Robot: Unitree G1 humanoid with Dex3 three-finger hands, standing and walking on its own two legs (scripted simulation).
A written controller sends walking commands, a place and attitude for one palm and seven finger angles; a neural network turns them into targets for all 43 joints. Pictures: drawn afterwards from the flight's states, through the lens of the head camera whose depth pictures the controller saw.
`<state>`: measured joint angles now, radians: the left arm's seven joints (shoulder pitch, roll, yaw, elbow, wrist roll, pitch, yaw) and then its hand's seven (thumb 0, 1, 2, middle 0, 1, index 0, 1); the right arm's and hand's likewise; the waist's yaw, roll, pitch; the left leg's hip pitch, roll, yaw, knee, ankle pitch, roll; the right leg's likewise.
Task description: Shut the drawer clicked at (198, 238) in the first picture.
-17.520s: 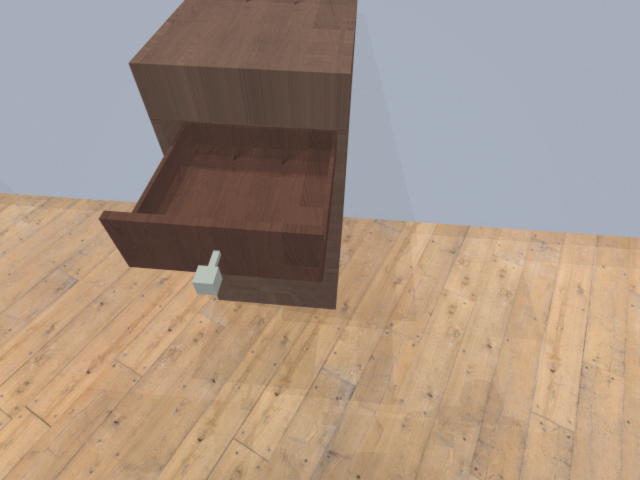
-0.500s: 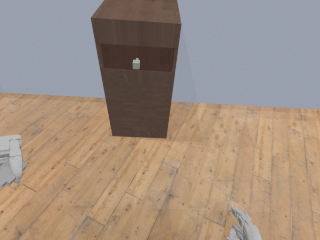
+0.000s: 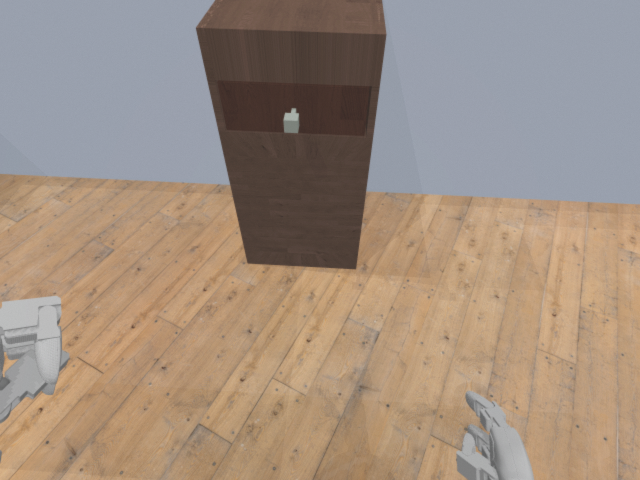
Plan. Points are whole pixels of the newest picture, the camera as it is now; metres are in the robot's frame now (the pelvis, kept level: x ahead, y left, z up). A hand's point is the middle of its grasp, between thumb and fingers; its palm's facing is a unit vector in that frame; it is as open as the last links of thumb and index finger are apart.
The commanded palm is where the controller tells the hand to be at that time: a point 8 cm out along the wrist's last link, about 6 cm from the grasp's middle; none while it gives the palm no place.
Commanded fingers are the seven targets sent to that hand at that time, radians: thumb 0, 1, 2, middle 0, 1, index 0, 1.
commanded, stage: stop stepping back and stand still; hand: left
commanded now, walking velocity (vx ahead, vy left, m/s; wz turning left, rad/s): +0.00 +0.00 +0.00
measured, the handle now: (292, 118) +0.96 +0.11 -0.08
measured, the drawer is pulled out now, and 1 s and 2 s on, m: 0.00 0.00 0.00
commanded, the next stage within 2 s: let the arm hang, fingers relaxed in 0.44 s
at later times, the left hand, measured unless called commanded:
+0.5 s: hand (40, 354) +0.19 +0.26 +0.16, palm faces +0.33 -0.82 -0.47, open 3.3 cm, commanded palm +0.13 +0.30 +0.18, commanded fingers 0.00 0.90 0.90 -1.40 -1.60 -1.40 -1.60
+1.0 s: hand out of the picture -0.03 +0.24 -0.16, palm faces +0.01 -0.97 -0.25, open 4.1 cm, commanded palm none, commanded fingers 0.00 0.90 0.90 -0.44 -0.56 -0.44 -0.56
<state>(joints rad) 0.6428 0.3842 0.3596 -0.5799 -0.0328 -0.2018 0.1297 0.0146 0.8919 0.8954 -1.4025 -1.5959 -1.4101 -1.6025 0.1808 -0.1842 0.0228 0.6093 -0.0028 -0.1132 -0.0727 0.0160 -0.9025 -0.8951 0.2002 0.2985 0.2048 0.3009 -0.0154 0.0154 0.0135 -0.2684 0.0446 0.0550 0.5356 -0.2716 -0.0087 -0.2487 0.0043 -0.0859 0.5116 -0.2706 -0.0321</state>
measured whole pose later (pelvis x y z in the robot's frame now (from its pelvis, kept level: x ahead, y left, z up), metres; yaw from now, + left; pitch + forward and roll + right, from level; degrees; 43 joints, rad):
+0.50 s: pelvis +0.00 +0.02 +0.01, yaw +0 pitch +1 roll -1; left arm 0.63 0.38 0.35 -0.55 -0.04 -0.19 0.14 0.02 0.89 0.90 -1.40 -1.60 -1.41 -1.60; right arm 0.20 -0.20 0.01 0.60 0.00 -0.09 -0.09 0.02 -0.90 -0.90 0.20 0.30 0.20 0.30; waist -0.01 0.01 0.02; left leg -0.24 0.02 0.07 0.47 -0.24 0.02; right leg -0.22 -0.01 -0.07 0.44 -0.23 0.00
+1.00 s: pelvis -0.02 +0.02 +0.01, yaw +1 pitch -1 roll -1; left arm 0.29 0.26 0.01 1.08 0.01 0.03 0.00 0.01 0.91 0.89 -0.79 -0.98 -0.80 -0.99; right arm 0.26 -0.23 0.00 1.07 -0.02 0.03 -0.01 0.01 -0.91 -0.90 0.20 0.30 0.20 0.30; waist 0.01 0.00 0.08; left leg -0.23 0.01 0.06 0.43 -0.19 0.03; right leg -0.21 -0.02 -0.08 0.40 -0.19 0.00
